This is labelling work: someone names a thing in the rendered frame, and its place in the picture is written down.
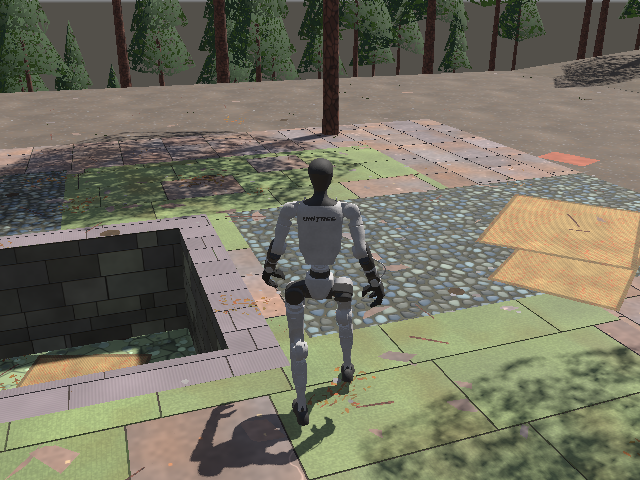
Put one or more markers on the robot right hand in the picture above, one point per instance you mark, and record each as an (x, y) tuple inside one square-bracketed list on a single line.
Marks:
[(377, 291)]

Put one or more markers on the robot left hand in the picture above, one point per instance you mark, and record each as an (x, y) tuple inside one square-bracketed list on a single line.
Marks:
[(276, 273)]

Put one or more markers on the robot left upper arm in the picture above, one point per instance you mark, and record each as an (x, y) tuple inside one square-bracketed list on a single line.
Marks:
[(288, 211)]

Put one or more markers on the robot left forearm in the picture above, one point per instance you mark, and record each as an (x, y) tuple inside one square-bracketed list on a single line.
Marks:
[(271, 260)]

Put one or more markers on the robot right forearm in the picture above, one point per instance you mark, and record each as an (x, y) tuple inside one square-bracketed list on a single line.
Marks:
[(369, 269)]

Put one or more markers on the robot left foot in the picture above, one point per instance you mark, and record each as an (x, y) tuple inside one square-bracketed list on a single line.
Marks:
[(302, 417)]

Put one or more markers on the robot foot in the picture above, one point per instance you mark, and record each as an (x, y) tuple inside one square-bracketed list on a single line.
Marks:
[(347, 374), (302, 417)]

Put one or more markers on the robot right foot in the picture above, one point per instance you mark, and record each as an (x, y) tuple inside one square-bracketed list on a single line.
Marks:
[(347, 374)]

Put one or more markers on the robot right upper arm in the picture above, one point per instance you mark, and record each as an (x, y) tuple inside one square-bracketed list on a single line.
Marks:
[(352, 212)]

